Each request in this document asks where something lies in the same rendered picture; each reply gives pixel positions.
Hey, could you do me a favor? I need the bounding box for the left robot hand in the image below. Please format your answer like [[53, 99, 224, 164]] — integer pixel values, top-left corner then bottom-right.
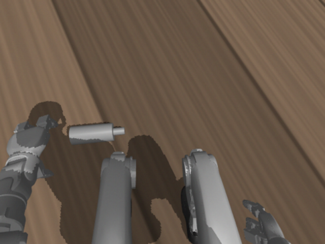
[[7, 114, 58, 179]]

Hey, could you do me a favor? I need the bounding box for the bottle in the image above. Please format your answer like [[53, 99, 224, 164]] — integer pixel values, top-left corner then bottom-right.
[[69, 123, 125, 145]]

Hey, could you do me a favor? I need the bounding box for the right robot foot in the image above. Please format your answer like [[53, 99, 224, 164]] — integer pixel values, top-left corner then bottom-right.
[[181, 186, 198, 244]]

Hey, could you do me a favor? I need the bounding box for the left robot arm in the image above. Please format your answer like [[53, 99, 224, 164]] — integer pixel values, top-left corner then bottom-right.
[[0, 152, 40, 244]]

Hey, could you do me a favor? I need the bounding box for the right robot hand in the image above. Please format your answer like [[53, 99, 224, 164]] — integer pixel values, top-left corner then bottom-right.
[[243, 200, 284, 244]]

